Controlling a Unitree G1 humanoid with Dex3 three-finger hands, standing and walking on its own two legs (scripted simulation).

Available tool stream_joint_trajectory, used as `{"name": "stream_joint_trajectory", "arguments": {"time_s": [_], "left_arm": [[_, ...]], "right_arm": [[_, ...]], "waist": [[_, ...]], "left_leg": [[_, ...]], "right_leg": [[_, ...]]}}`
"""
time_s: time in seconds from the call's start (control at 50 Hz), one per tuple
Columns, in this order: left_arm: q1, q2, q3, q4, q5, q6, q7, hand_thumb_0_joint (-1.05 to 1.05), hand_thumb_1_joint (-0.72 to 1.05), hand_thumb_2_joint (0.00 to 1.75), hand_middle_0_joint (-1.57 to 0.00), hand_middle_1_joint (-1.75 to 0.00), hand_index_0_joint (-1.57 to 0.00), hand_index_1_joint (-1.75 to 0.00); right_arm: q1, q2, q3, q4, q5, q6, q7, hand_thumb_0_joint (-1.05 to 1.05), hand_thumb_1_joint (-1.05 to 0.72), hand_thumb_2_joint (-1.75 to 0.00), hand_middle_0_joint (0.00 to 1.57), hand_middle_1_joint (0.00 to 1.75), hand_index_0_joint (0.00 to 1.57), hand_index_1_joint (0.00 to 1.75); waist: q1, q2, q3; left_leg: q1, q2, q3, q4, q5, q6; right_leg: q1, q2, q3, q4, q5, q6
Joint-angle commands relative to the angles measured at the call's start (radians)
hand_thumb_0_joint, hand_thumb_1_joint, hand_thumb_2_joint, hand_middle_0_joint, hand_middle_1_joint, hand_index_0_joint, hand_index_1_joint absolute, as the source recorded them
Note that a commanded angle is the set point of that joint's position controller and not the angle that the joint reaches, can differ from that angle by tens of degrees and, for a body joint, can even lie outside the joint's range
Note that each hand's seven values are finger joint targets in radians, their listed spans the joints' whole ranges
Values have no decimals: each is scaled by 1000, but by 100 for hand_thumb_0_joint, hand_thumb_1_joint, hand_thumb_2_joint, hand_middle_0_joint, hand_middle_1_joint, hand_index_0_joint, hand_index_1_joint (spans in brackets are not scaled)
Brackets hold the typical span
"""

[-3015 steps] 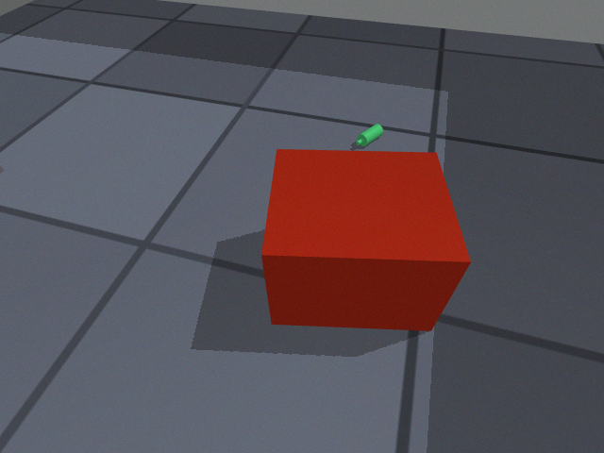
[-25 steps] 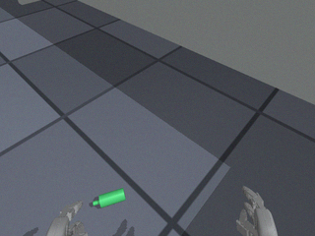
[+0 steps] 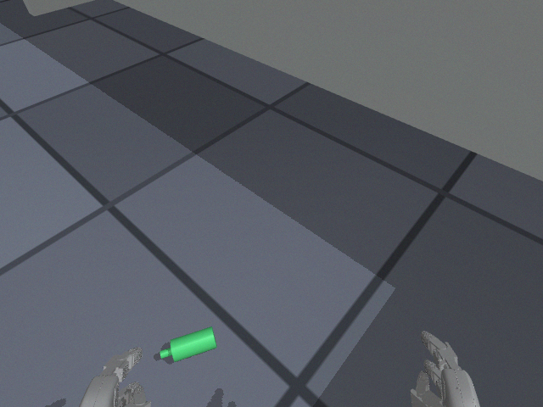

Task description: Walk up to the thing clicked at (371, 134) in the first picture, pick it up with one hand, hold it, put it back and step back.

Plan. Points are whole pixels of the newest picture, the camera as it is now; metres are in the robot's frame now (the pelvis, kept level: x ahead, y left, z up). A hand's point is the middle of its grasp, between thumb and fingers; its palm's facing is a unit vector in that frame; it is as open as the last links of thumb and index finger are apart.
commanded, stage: home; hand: left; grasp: from above
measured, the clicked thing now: (188, 345) +0.46 +0.27 -0.68
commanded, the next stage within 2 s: stand in 1.16 s
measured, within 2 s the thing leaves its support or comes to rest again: neither
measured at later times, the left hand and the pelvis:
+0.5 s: hand out of the picture +0.16 +0.18 -0.05, palm faces +0.04 -0.98 -0.20, open 7.4 cm; pelvis +0.00 +0.00 +0.00, yaw +0 degrees
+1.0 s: hand out of the picture +0.17 +0.18 -0.05, palm faces +0.04 -0.98 -0.21, open 7.4 cm; pelvis +0.00 +0.00 +0.00, yaw +0 degrees
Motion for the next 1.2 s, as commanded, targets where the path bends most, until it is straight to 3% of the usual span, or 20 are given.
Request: {"name": "stream_joint_trajectory", "arguments": {"time_s": [0.0, 0.34, 0.76, 0.88, 0.9, 0.92, 0.96, 1.04, 1.06, 1.18], "left_arm": [[-23, 101, 59, -199, 4, -43, 3, 0, 90, 90, -20, -30, -20, -30], [-24, 108, 60, -207, 2, -37, 0, 0, 90, 90, -20, -30, -20, -30], [-3, 102, 58, -204, 3, -44, 1, 0, 90, 90, -20, -30, -20, -30], [-17, 116, 67, -209, 5, -44, 2, 0, 90, 90, -20, -30, -20, -30], [-13, 102, 52, -214, 7, -43, 2, 0, 90, 90, -20, -30, -20, -30], [-7, 125, 72, -204, 6, -43, 2, 0, 90, 90, -20, -30, -20, -30], [-11, 98, 45, -207, 6, -46, 1, 0, 90, 90, -20, -30, -20, -30], [-21, 110, 66, -220, -1, -43, 4, 0, 90, 90, -20, -30, -20, -30], [-8, 108, 63, -198, -2, -42, 3, 0, 90, 90, -20, -30, -20, -30], [-7, 110, 66, -208, -1, -42, 3, 0, 90, 90, -20, -30, -20, -30]], "right_arm": [[-75, -122, -50, -164, -2, -66, -12, 0, -90, -90, 20, 30, 20, 30], [-84, -121, -48, -168, -1, -74, -13, 0, -90, -90, 20, 30, 20, 30], [-70, -119, -53, -164, -3, -66, -9, 0, -90, -90, 20, 30, 20, 30], [-70, -123, -55, -168, -2, -63, -8, 0, -90, -90, 20, 30, 20, 30], [-69, -120, -53, -168, -2, -62, -8, 0, -90, -90, 20, 30, 20, 30], [-66, -129, -59, -162, -2, -60, -8, 0, -90, -90, 20, 30, 20, 30], [-72, -120, -54, -170, -3, -61, -7, 0, -90, -90, 20, 30, 20, 30], [-75, -120, -52, -173, 1, -59, -7, 0, -90, -90, 20, 30, 20, 30], [-68, -124, -54, -169, 0, -59, -7, 0, -90, -90, 20, 30, 20, 30], [-69, -122, -55, -176, 1, -57, -6, 0, -90, -90, 20, 30, 20, 30]], "waist": [[6, -2, -57], [8, 7, -47], [8, 15, -89], [6, 13, -83], [7, 28, -66], [8, 31, -76], [4, 19, -76], [11, 11, -58], [1, 1, -60], [6, -4, -78]], "left_leg": [[84, -33, 15, -166, 188, 28], [66, -33, 12, -176, 125, 27], [102, -27, 7, -154, 261, 22], [99, -31, 15, -150, 243, 26], [99, -28, 14, -158, 241, 22], [104, -27, 10, -161, 236, 21], [107, -25, 7, -160, 251, 21], [85, -28, 12, -158, 217, 25], [90, -29, 12, -157, 210, 27], [92, -32, 14, -148, 233, 28]], "right_leg": [[25, 19, -4, -165, 183, -2], [12, 19, -5, -171, 120, -2], [39, 22, -9, -141, 236, -8], [35, 18, -1, -151, 231, -4], [25, 19, -4, -147, 224, -7], [26, 21, -4, -144, 215, -7], [26, 23, -9, -141, 227, -8], [26, 19, -6, -157, 203, -6], [23, 20, -4, -158, 200, -3], [30, 18, -3, -154, 224, -2]]}}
